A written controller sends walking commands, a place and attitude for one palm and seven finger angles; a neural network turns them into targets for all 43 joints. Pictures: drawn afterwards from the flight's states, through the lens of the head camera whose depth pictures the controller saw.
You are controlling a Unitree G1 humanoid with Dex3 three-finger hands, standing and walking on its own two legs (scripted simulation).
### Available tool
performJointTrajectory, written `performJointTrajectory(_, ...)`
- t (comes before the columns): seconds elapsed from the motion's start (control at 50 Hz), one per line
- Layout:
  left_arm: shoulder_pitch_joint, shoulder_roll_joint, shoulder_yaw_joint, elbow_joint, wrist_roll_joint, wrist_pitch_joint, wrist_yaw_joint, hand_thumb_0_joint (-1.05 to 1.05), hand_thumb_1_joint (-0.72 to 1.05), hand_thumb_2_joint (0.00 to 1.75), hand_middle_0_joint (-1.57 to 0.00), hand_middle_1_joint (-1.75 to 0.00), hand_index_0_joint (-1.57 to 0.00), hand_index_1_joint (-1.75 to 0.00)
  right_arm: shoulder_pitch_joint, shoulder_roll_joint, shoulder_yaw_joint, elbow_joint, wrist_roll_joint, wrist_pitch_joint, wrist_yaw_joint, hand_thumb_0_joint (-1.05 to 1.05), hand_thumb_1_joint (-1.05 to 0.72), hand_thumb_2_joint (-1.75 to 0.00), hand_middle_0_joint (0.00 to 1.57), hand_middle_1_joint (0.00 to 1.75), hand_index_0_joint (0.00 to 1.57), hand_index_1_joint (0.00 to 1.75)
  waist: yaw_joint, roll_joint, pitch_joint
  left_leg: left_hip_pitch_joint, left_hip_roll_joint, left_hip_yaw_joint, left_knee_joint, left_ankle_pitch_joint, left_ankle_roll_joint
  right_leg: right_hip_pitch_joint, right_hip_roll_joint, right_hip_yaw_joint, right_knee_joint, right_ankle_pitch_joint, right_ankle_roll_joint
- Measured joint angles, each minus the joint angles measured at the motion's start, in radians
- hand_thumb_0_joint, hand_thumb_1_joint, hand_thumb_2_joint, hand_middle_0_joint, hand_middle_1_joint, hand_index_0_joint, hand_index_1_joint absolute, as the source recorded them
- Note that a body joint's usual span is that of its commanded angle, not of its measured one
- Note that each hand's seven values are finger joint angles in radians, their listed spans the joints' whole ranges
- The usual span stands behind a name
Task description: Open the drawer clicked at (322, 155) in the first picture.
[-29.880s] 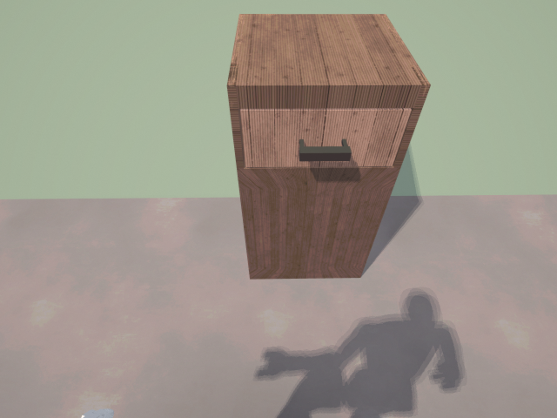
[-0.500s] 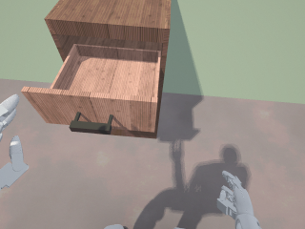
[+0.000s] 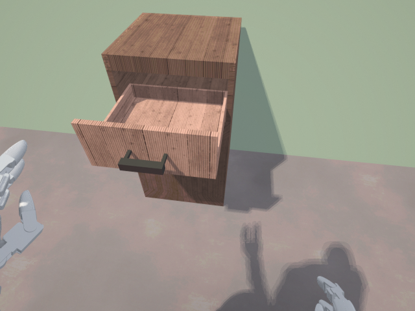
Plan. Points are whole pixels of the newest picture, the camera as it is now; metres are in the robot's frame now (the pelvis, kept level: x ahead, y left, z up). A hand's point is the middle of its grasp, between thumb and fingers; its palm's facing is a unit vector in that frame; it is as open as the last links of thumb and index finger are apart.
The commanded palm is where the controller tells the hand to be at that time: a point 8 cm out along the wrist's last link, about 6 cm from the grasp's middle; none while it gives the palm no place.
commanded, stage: stop stepping back and stand still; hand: left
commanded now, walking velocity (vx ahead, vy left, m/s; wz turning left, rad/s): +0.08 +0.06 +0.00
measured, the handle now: (144, 160) +0.52 +0.21 -0.06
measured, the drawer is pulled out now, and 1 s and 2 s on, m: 0.30 0.30 0.30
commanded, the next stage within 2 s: let the arm hang, fingers relaxed in 0.12 s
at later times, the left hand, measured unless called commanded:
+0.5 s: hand out of the picture +0.07 +0.17 -0.16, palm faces +0.03 -0.98 -0.19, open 7.3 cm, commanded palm none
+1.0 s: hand out of the picture -0.03 +0.15 -0.16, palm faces +0.03 -0.98 -0.19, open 7.4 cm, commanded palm none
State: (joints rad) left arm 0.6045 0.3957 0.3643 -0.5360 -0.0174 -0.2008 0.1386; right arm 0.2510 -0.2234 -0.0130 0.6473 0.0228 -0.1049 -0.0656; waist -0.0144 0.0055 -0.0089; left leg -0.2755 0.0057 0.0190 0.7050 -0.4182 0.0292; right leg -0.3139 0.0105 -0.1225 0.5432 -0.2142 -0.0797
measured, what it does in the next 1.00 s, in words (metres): stands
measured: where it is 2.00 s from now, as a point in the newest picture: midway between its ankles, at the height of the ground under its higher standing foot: outside the picture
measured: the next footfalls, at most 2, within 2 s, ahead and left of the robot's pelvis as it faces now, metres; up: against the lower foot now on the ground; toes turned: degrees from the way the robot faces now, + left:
none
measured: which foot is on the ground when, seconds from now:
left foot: down 0.00-1.00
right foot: down 0.00-1.00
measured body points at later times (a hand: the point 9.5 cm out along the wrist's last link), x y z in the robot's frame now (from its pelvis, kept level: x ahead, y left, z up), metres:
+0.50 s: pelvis +0.00 +0.00 +0.00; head +0.01 +0.00 +0.45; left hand +0.07 +0.22 -0.14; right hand +0.07 -0.23 -0.14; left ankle +0.00 +0.12 -0.73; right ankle +0.05 -0.07 -0.73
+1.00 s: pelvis +0.00 +0.00 +0.01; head +0.02 -0.02 +0.46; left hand -0.03 +0.21 -0.15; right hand -0.07 -0.18 -0.16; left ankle +0.00 +0.12 -0.73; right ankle +0.05 -0.07 -0.73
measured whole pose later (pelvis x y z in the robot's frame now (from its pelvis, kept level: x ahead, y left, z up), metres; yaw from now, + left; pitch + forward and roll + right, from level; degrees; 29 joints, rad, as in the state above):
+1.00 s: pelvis +0.00 +0.00 +0.01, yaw +0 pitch -2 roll +0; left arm 0.33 0.10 -0.01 1.14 0.01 0.01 0.04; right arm 0.42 -0.06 0.03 1.13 0.00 0.00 -0.03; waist -0.01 0.03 0.06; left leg -0.15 0.02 0.06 0.43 -0.25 0.00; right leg -0.22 0.04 -0.11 0.40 -0.15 -0.08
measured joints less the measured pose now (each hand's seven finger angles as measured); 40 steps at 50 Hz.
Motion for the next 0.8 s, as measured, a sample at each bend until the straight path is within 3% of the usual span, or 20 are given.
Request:
performJointTrajectory(0.04, -0.011, -0.026, -0.008, 0.009, -0.003, 0.000, 0.000, 0.02, 0.89, 0.90, -0.21, -0.30, -0.21, -0.31, -0.009, 0.007, 0.003, 0.010, -0.004, 0.010, 0.003, 0.01, -0.91, -0.90, 0.20, 0.30, 0.20, 0.30, 0.004, -0.015, -0.004, -0.019, -0.009, 0.021, 0.034, -0.007, 0.008, 0.003, -0.005, 0.005, -0.029, 0.015, -0.005)
performJointTrajectory(0.12, 0.026, -0.056, -0.034, -0.029, 0.001, 0.007, 0.011, 0.02, 0.89, 0.90, -0.21, -0.30, -0.21, -0.31, -0.003, 0.010, 0.021, -0.024, -0.019, -0.006, -0.005, 0.01, -0.91, -0.90, 0.20, 0.30, 0.20, 0.30, -0.008, -0.023, -0.006, 0.059, -0.003, 0.041, -0.210, 0.060, 0.023, 0.000, -0.002, 0.003, -0.046, 0.023, 0.008)
performJointTrajectory(0.16, 0.037, -0.043, -0.042, -0.048, 0.004, 0.006, 0.013, 0.02, 0.89, 0.90, -0.21, -0.30, -0.21, -0.31, -0.005, 0.017, 0.021, -0.040, -0.020, -0.014, -0.008, 0.01, -0.90, -0.90, 0.20, 0.30, 0.20, 0.30, -0.007, -0.034, 0.014, 0.066, -0.007, 0.045, -0.222, 0.167, 0.003, -0.004, -0.006, 0.014, -0.009, -0.016, 0.028)
performJointTrajectory(0.22, 0.049, -0.014, -0.035, -0.051, 0.009, 0.010, 0.010, 0.02, 0.89, 0.90, -0.21, -0.30, -0.21, -0.31, -0.003, 0.029, 0.026, -0.049, -0.011, -0.016, -0.007, 0.01, -0.90, -0.90, 0.20, 0.30, 0.20, 0.30, -0.006, -0.038, 0.014, 0.074, -0.013, 0.045, -0.211, 0.153, -0.016, 0.001, -0.012, 0.020, 0.009, -0.042, 0.049)
performJointTrajectory(0.26, -0.036, 0.002, -0.084, 0.100, 0.043, 0.002, -0.028, 0.01, 0.89, 0.90, -0.21, -0.30, -0.21, -0.31, -0.014, 0.019, 0.004, 0.009, -0.018, -0.051, 0.030, 0.01, -0.90, -0.90, 0.20, 0.30, 0.20, 0.30, 0.005, -0.015, -0.005, 0.041, -0.019, 0.031, -0.169, 0.130, -0.020, -0.014, -0.021, 0.005, 0.020, 0.012, 0.034)
performJointTrajectory(0.34, -0.266, -0.082, -0.222, 0.632, 0.059, 0.162, -0.093, 0.01, 0.90, 0.90, -0.20, -0.30, -0.21, -0.31, -0.046, -0.006, -0.002, 0.119, -0.027, 0.048, 0.070, 0.00, -0.91, -0.90, 0.20, 0.30, 0.20, 0.30, 0.014, 0.037, -0.034, -0.003, -0.018, 0.003, -0.087, 0.095, -0.020, -0.032, -0.025, -0.023, 0.069, -0.047, 0.003)
performJointTrajectory(0.4, -0.341, -0.143, -0.280, 0.981, 0.061, 0.247, -0.101, 0.01, 0.90, 0.90, -0.20, -0.29, -0.20, -0.30, -0.047, 0.015, 0.009, 0.168, -0.037, 0.100, 0.078, 0.00, -0.91, -0.90, 0.20, 0.30, 0.20, 0.30, 0.000, 0.019, -0.003, 0.010, -0.011, 0.002, -0.064, 0.073, -0.028, -0.021, -0.021, -0.026, 0.091, -0.061, -0.002)
performJointTrajectory(0.46, -0.342, -0.200, -0.335, 1.238, 0.050, 0.284, -0.113, 0.01, 0.91, 0.90, -0.20, -0.29, -0.20, -0.30, -0.023, 0.046, 0.025, 0.218, -0.044, 0.109, 0.072, 0.00, -0.91, -0.90, 0.20, 0.30, 0.20, 0.30, -0.008, -0.016, 0.034, 0.049, -0.004, 0.024, -0.106, 0.088, -0.024, 0.003, -0.010, -0.004, 0.062, -0.044, 0.002)
performJointTrajectory(0.52, -0.321, -0.243, -0.332, 1.386, 0.033, 0.267, -0.094, 0.00, 0.97, 0.90, -0.20, -0.29, -0.20, -0.30, 0.017, 0.060, 0.024, 0.276, -0.036, 0.107, 0.049, 0.00, -0.93, -0.90, 0.20, 0.30, 0.20, 0.30, -0.001, -0.031, 0.070, 0.072, 0.011, 0.029, -0.157, 0.114, -0.028, 0.035, 0.011, 0.000, -0.015, -0.001, -0.002)
performJointTrajectory(0.62, -0.281, -0.210, -0.343, 1.525, 0.035, 0.237, -0.108, -0.02, 1.01, 0.90, -0.21, -0.30, -0.21, -0.30, 0.091, 0.053, 0.020, 0.376, -0.032, 0.120, 0.041, 0.00, -0.94, -0.90, 0.20, 0.30, 0.20, 0.30, 0.022, -0.025, 0.092, 0.101, 0.021, 0.025, -0.226, 0.151, -0.034, 0.080, 0.027, -0.003, -0.115, 0.050, -0.007)
performJointTrajectory(0.8, -0.239, -0.229, -0.366, 1.671, 0.028, 0.227, -0.104, 0.00, 0.94, 0.90, -0.20, -0.29, -0.20, -0.30, 0.169, 0.084, 0.030, 0.468, -0.027, 0.119, 0.035, 0.00, -0.92, -0.90, 0.19, 0.29, 0.20, 0.30, 0.016, 0.015, 0.090, 0.124, 0.017, 0.032, -0.271, 0.171, -0.031, 0.099, 0.027, 0.004, -0.156, 0.069, -0.004)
